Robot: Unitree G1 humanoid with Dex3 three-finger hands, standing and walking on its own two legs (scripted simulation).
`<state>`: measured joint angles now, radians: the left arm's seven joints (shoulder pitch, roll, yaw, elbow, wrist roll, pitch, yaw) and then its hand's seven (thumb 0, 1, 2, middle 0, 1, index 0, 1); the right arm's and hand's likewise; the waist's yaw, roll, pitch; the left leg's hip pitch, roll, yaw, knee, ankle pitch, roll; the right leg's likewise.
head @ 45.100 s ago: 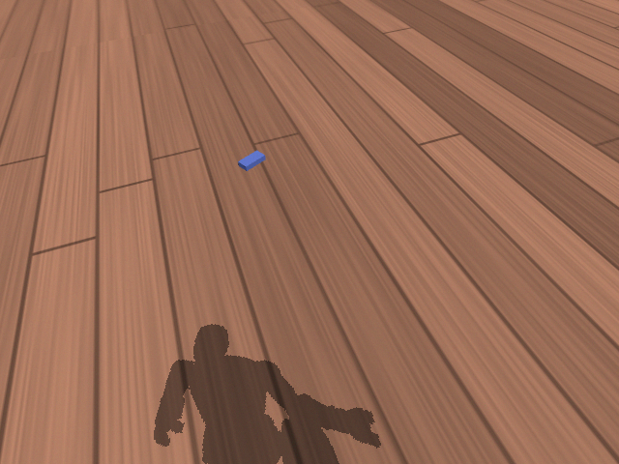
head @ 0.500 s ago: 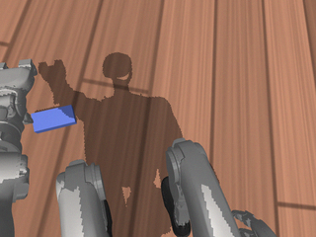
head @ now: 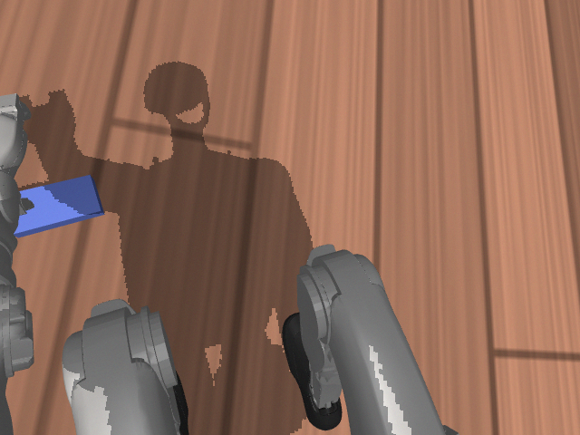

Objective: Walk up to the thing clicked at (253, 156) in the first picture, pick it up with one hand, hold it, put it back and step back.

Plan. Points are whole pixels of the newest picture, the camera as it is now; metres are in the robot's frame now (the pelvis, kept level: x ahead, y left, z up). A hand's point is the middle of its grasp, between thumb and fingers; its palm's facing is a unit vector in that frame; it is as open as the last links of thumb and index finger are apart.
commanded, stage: home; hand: left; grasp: from above
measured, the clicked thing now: (55, 205) +0.49 +0.28 -0.31
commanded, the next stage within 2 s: none
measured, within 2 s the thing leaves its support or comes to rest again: neither
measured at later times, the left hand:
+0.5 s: hand out of the picture +0.32 +0.26 +0.05, palm faces -0.20 -0.75 -0.63, open 7.5 cm
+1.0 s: hand out of the picture +0.24 +0.21 +0.26, palm faces +0.19 -0.96 -0.22, open 7.4 cm
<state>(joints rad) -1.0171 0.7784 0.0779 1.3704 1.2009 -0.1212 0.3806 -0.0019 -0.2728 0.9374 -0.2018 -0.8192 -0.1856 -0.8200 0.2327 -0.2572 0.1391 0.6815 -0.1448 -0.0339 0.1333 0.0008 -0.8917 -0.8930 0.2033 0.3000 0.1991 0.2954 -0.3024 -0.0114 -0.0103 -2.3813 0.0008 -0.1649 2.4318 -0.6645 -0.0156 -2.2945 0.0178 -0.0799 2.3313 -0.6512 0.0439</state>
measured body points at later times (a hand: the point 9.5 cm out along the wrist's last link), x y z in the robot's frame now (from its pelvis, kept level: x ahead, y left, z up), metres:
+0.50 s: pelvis +0.00 +0.00 +0.17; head +0.17 +0.05 +0.58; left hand +0.33 +0.30 +0.09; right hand +0.21 -0.25 +0.06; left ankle +0.07 +0.13 -0.29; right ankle +0.11 -0.13 -0.29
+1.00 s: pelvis +0.05 +0.00 +0.34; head +0.13 +0.02 +0.79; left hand +0.23 +0.26 +0.28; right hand +0.25 -0.21 +0.26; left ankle +0.07 +0.13 -0.29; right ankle +0.10 -0.13 -0.29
